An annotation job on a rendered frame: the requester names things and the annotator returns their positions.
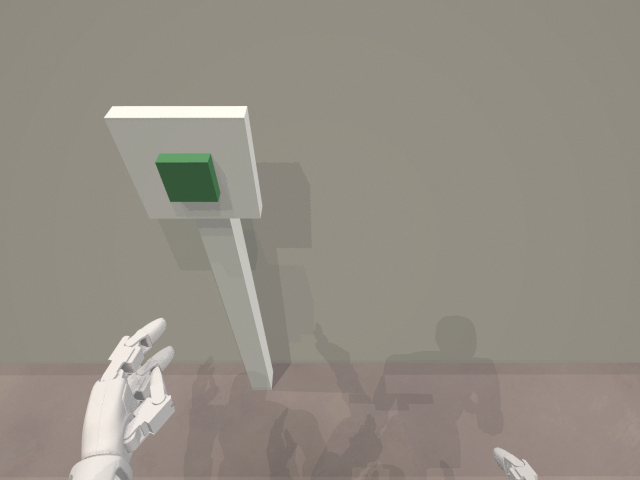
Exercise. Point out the right robot hand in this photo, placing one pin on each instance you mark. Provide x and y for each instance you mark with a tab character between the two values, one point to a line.
513	467

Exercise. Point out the panel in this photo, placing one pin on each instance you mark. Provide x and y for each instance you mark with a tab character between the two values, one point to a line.
141	133

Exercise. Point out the left robot hand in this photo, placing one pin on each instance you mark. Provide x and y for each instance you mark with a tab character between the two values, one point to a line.
114	398

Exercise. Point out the button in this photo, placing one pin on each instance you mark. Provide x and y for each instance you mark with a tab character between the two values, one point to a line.
188	177

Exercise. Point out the robot left forearm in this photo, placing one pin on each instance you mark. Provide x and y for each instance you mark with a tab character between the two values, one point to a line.
102	467

